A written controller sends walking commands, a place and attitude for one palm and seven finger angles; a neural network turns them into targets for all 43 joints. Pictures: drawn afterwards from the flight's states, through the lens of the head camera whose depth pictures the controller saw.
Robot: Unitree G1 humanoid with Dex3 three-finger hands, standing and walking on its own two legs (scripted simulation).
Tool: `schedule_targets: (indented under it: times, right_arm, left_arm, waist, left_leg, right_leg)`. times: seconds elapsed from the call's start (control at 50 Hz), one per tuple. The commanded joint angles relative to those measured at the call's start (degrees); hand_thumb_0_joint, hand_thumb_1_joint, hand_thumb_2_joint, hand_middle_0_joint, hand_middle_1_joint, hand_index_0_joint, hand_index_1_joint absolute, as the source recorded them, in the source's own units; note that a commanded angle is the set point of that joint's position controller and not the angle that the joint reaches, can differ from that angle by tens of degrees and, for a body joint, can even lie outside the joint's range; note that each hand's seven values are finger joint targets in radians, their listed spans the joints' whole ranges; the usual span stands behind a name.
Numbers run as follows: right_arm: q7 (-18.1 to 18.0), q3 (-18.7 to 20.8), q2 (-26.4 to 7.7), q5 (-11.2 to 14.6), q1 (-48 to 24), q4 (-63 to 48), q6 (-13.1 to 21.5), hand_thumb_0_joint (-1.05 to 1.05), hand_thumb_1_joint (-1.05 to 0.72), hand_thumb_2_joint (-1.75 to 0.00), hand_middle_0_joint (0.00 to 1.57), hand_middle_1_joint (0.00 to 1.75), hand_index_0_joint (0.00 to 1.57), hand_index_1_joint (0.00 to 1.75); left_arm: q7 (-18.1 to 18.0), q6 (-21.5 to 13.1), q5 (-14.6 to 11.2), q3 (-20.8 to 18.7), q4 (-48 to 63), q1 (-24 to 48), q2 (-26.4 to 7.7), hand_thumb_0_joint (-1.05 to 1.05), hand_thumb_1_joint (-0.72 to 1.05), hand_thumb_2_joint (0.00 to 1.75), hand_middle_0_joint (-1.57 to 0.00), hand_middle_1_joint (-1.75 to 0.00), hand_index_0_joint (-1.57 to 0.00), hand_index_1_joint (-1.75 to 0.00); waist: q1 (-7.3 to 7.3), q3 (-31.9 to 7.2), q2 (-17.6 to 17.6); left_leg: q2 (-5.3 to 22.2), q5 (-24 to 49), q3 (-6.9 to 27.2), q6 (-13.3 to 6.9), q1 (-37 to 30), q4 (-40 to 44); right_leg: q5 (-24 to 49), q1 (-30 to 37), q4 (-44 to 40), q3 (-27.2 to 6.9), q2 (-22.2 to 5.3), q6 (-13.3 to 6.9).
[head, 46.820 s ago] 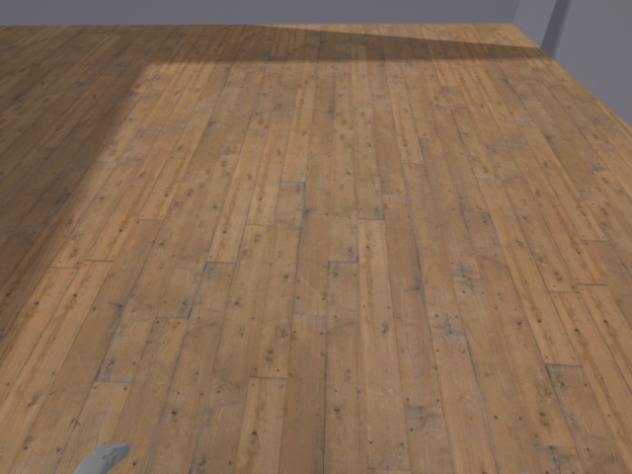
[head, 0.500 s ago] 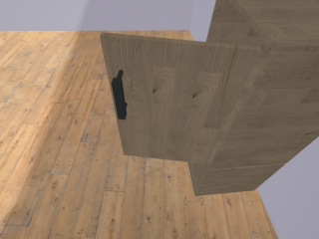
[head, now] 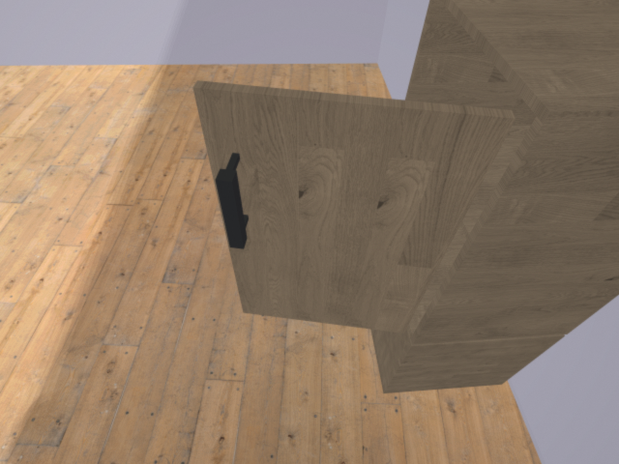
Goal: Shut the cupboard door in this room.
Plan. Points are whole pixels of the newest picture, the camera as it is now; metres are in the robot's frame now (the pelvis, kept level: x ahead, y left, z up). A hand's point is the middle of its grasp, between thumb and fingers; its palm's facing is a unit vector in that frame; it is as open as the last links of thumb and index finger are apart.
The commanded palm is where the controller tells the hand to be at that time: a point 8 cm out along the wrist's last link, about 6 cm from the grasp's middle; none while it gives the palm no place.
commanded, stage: come to a stop and stand still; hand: left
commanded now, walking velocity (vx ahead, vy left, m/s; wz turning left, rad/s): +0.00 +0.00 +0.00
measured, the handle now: (236, 202) +0.46 +0.15 +0.06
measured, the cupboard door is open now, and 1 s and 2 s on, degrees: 78 78 78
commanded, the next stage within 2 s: look again from close up in 0.20 s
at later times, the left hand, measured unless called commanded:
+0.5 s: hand out of the picture -0.01 +0.18 -0.18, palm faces +0.02 -0.97 -0.22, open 7.3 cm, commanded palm none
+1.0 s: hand out of the picture +0.05 +0.19 -0.14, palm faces +0.16 -0.96 -0.23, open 7.3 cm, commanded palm +0.08 +0.22 -0.07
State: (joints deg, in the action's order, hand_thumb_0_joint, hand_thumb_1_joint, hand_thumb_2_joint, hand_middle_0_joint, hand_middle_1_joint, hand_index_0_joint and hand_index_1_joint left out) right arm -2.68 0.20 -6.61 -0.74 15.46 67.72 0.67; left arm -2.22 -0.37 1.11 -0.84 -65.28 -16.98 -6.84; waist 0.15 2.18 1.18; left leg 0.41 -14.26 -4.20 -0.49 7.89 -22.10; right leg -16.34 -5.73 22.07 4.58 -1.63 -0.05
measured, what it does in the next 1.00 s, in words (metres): stands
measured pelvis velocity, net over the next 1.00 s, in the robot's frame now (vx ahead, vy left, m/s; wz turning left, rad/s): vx -0.02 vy -0.01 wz -0.01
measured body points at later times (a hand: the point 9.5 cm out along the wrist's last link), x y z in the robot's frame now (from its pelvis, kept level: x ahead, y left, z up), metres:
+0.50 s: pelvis +0.00 +0.01 -0.01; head +0.02 -0.01 +0.44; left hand -0.01 +0.23 -0.16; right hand -0.01 -0.21 -0.18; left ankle -0.03 +0.11 -0.74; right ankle -0.05 -0.11 -0.74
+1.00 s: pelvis -0.02 -0.01 -0.01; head +0.01 -0.01 +0.44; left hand +0.04 +0.24 -0.13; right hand +0.01 -0.24 -0.16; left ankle -0.03 +0.11 -0.74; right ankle -0.05 -0.11 -0.74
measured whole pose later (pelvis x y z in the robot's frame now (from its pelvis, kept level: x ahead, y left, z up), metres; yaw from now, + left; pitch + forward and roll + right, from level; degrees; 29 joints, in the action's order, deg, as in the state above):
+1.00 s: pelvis -0.02 -0.01 -0.01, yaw +0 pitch +0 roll +1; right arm -4.5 -1.7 -10.1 0.7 18.7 57.5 8.7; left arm -3.6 1.5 -4.3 -1.8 -32.9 -25.1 -9.9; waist 0.5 3.5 0.2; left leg 0.8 -17.3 -4.5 -0.3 12.8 -30.4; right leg -19.8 -12.3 33.3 4.0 -1.9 -0.7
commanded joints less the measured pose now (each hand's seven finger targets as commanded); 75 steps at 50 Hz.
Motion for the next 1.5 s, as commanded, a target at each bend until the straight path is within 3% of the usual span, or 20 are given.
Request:
schedule_targets:
  times: [0.0, 0.26, 0.28, 0.3, 0.34, 0.4, 0.56, 0.7, 0.88, 0.9, 0.92, 0.94, 0.96, 0.98, 1.04, 1.12, 1.2, 1.28, 1.36, 1.48]
  right_arm:
    - [-0.2, 0.6, -4.5, 0.2, 4.6, -1.0, 0.6, 0.0, -0.9, -0.9, 0.2, 0.3, 0.2, 0.3]
    - [-0.3, 0.6, -4.4, 0.1, 5.0, -0.8, 0.6, 0.0, -0.9, -0.9, 0.2, 0.3, 0.2, 0.3]
    - [1.0, 0.5, -7.9, 1.0, -0.4, -6.1, 1.5, 0.0, -0.9, -0.9, 0.2, 0.3, 0.2, 0.3]
    - [1.2, 0.5, -5.3, 0.1, 2.9, -7.3, 1.1, 0.0, -0.9, -0.9, 0.2, 0.3, 0.2, 0.3]
    - [1.1, 0.4, -5.4, -0.1, 5.4, -6.6, 1.3, 0.0, -0.9, -0.9, 0.2, 0.3, 0.2, 0.3]
    - [0.9, 0.2, -6.4, -0.1, 6.0, -7.4, 1.9, 0.0, -0.9, -0.9, 0.2, 0.3, 0.2, 0.3]
    - [1.0, -0.4, -6.6, 0.0, 3.9, -7.9, 1.2, 0.0, -0.9, -0.9, 0.2, 0.3, 0.2, 0.3]
    - [1.2, -0.4, -7.3, -0.1, 3.6, -7.2, 1.2, 0.0, -0.9, -0.9, 0.2, 0.3, 0.2, 0.3]
    - [0.9, -0.3, -7.2, 0.1, 3.2, -6.0, 1.3, 0.0, -0.9, -0.9, 0.2, 0.3, 0.2, 0.3]
    - [1.4, 0.5, -9.6, 0.6, -1.1, -9.5, 1.3, 0.0, -0.9, -0.9, 0.2, 0.3, 0.2, 0.3]
    - [-3.9, 2.7, -21.8, 1.0, 4.1, -23.9, 13.3, 0.0, -0.9, -0.9, 0.2, 0.3, 0.2, 0.3]
    - [-5.0, -1.2, -14.2, 4.0, 0.4, -24.0, 18.4, 0.0, -0.9, -0.9, 0.2, 0.3, 0.2, 0.3]
    - [-4.2, -0.3, -13.2, 2.4, -1.2, -21.8, 19.7, 0.0, -0.9, -0.9, 0.2, 0.3, 0.2, 0.3]
    - [-2.3, 0.3, -11.1, 3.4, -1.5, -20.0, 20.1, 0.0, -0.9, -0.9, 0.2, 0.3, 0.2, 0.3]
    - [-1.2, 2.9, -14.7, 2.3, -2.8, -27.9, 21.3, 0.0, -0.9, -0.9, 0.2, 0.3, 0.2, 0.3]
    - [1.0, 5.0, -13.3, 1.3, -6.0, -33.8, 20.1, 0.0, -0.9, -0.9, 0.2, 0.3, 0.2, 0.3]
    - [2.9, 5.8, -14.3, 1.7, -8.3, -40.2, 18.3, 0.0, -0.9, -0.9, 0.2, 0.3, 0.2, 0.3]
    - [2.0, 5.2, -13.8, 2.1, -9.8, -46.2, 16.9, 0.0, -0.9, -0.9, 0.2, 0.3, 0.2, 0.3]
    - [-0.1, 3.9, -13.7, 2.3, -7.1, -46.1, 18.1, 0.0, -0.9, -0.9, 0.2, 0.3, 0.2, 0.3]
    - [-2.8, 2.8, -15.1, 3.8, -4.4, -43.5, 19.2, 0.0, -0.9, -0.9, 0.2, 0.3, 0.2, 0.3]
  left_arm:
    - [-0.3, -0.4, -0.3, -0.6, 0.8, -5.3, -4.7, 0.0, 0.9, 0.9, -0.2, -0.3, -0.2, -0.3]
    - [-0.4, -0.3, -0.2, -0.6, 0.6, -6.2, -4.2, 0.0, 0.9, 0.9, -0.2, -0.3, -0.2, -0.3]
    - [-2.5, -2.6, 0.4, 0.3, 0.1, -7.7, -6.5, 0.0, 0.9, 0.9, -0.2, -0.3, -0.2, -0.3]
    - [-2.0, -2.7, -0.1, -0.3, 2.9, -5.5, -8.2, 0.0, 0.9, 0.9, -0.2, -0.3, -0.2, -0.3]
    - [-1.1, -2.4, -0.1, 0.4, 3.2, -4.1, -6.6, 0.0, 0.9, 0.9, -0.2, -0.3, -0.2, -0.3]
    - [-0.9, -2.3, -0.4, 0.3, 3.4, -4.8, -6.0, 0.0, 0.9, 0.9, -0.2, -0.3, -0.2, -0.3]
    - [-0.3, -1.0, -0.4, 0.6, 3.9, -3.3, -6.5, 0.0, 0.9, 0.9, -0.2, -0.3, -0.2, -0.3]
    - [-0.1, -0.7, -0.5, 0.3, 4.2, -2.8, -8.1, 0.0, 0.9, 0.9, -0.2, -0.3, -0.2, -0.3]
    - [0.0, -0.9, -0.4, 0.3, 3.6, -2.9, -8.3, 0.0, 0.9, 0.9, -0.2, -0.3, -0.2, -0.3]
    - [-2.2, -2.0, 0.3, 0.1, 2.2, -6.4, -8.6, 0.0, 0.9, 0.9, -0.2, -0.3, -0.2, -0.3]
    - [-2.2, -18.8, -7.9, -20.3, 97.2, 44.2, -40.5, 0.0, 0.9, 0.9, -0.2, -0.3, -0.2, -0.3]
    - [-2.2, -12.9, -8.5, 0.0, 75.4, 1.3, -12.6, 0.0, 0.9, 0.9, -0.22, -0.32, -0.22, -0.32]
    - [-4.2, -9.6, -10.7, -1.8, 74.8, 2.7, -10.6, 0.0, 0.9, 0.9, -0.24, -0.34, -0.24, -0.34]
    - [-3.8, -2.9, -10.6, 5.3, 59.6, -11.7, 3.0, 0.0, 0.9, 0.9, -0.25, -0.36, -0.25, -0.36]
    - [-1.2, -8.9, -9.7, -0.4, 66.4, -1.8, -4.5, 0.0, 0.9, 0.9, -0.31, -0.42, -0.31, -0.42]
    - [10.5, -22.5, -13.4, -7.1, 50.3, -22.9, -2.4, 0.0, 0.9, 0.9, -0.38, -0.5, -0.38, -0.5]
    - [25.0, -35.2, -16.7, -15.2, 55.2, -18.5, -12.4, 0.0, 0.9, 0.9, -0.46, -0.58, -0.46, -0.58]
    - [25.1, -35.2, -18.8, -16.3, 71.3, -7.1, -15.7, 0.0, 0.9, 0.9, -0.53, -0.66, -0.53, -0.66]
    - [22.1, -38.4, -20.5, -11.3, 88.4, 9.1, -14.3, 0.0, 0.9, 0.9, -0.6, -0.74, -0.6, -0.74]
    - [25.6, -30.1, -19.3, -4.0, 78.2, 4.9, -11.7, 0.0, 0.9, 0.9, -0.71, -0.86, -0.71, -0.86]
  waist:
    - [0.01, 0.6, -0.8]
    - [0.13, 1.8, -1.0]
    - [1.21, 3.5, -2.6]
    - [-1.56, 1.3, -5.0]
    - [-1.36, 0.5, -6.0]
    - [-0.77, -5.5, -3.8]
    - [0.17, 4.7, -0.4]
    - [0.34, 2.9, 0.3]
    - [0.38, 0.7, -0.6]
    - [1.49, 1.4, 6.4]
    - [-8.57, -23.1, -4.1]
    - [-1.79, -28.8, -24.3]
    - [0.82, -25.0, -20.7]
    - [-1.56, -16.1, -11.9]
    - [-4.0, -0.9, 2.5]
    - [2.63, -2.1, 22.4]
    - [4.33, -13.0, 6.0]
    - [3.87, -18.7, -9.3]
    - [-2.14, -19.7, -7.3]
    - [-4.43, -13.5, -2.3]
  left_leg:
    - [6.0, 18.6, 4.3, -0.4, -1.4, 2.0]
    - [5.8, 17.5, 4.5, -0.6, -1.3, 2.3]
    - [6.0, 22.8, 3.4, 0.5, 3.9, -9.6]
    - [4.8, 7.4, 4.5, -0.2, 4.7, -7.1]
    - [5.4, 9.5, 5.8, -1.0, 5.6, -3.8]
    - [5.9, 19.3, 5.8, -1.8, 2.0, -5.6]
    - [5.0, 9.1, 5.8, -2.3, 6.2, -1.1]
    - [4.6, 7.1, 5.1, -2.0, 4.8, 0.1]
    - [5.0, 11.1, 4.3, -1.7, 2.4, -0.7]
    - [6.5, 16.5, 4.1, -0.2, 6.7, -12.0]
    - [3.3, 28.7, 3.1, -2.4, -14.8, -11.7]
    - [2.6, 36.9, 4.7, -1.6, -19.2, -8.2]
    - [3.5, 40.4, 4.9, 0.9, -13.3, -6.7]
    - [3.4, 33.4, 5.9, 0.1, -5.5, -5.5]
    - [0.1, 12.1, 5.9, -0.5, 9.9, -11.1]
    - [-1.9, 2.5, 4.6, 1.1, 26.8, -20.0]
    - [-3.2, 1.4, 2.4, 1.8, 32.7, -29.0]
    - [-2.7, -3.1, 1.5, 0.0, 32.8, -33.0]
    - [-0.7, -7.3, 4.2, -1.4, 32.2, -37.3]
    - [0.4, -10.3, 6.2, -1.8, 35.0, -36.1]
  right_leg:
    - [18.5, -1.8, -2.8, -3.9, -5.7, -1.1]
    - [16.5, -1.6, -3.8, -3.4, -5.7, -1.1]
    - [32.6, -5.4, -2.0, -6.8, -7.3, -0.6]
    - [25.4, -4.2, -0.2, -6.5, -8.6, -2.5]
    - [11.6, -4.6, 1.9, -4.4, -5.4, -3.0]
    - [15.4, -1.8, 4.8, -3.6, -4.6, -3.1]
    - [6.5, -6.7, 2.9, -4.0, -4.3, -2.4]
    - [4.4, -6.2, 1.8, -4.8, -4.7, -2.2]
    - [11.5, -4.7, 1.7, -4.9, -5.2, -2.2]
    - [33.5, -5.2, 0.8, -8.5, -7.6, -0.8]
    - [35.5, -7.1, 12.7, -1.8, -1.1, -0.6]
    - [17.4, -11.0, 18.5, -0.1, 1.7, -0.9]
    - [6.8, -11.1, 13.4, 0.5, 1.5, -1.4]
    - [5.9, -13.3, 11.3, 0.7, 0.6, -0.6]
    - [9.2, -19.9, 9.0, 1.4, 0.3, -0.4]
    - [5.5, -24.8, 16.9, -1.1, -0.3, 0.5]
    - [10.0, -23.1, 25.3, -7.6, -2.7, -0.7]
    - [-6.9, -29.3, 26.0, -10.2, -1.4, -1.5]
    - [-16.0, -35.8, 24.7, -11.6, 0.0, -1.1]
    - [-17.9, -37.3, 22.9, -9.8, 1.3, -0.6]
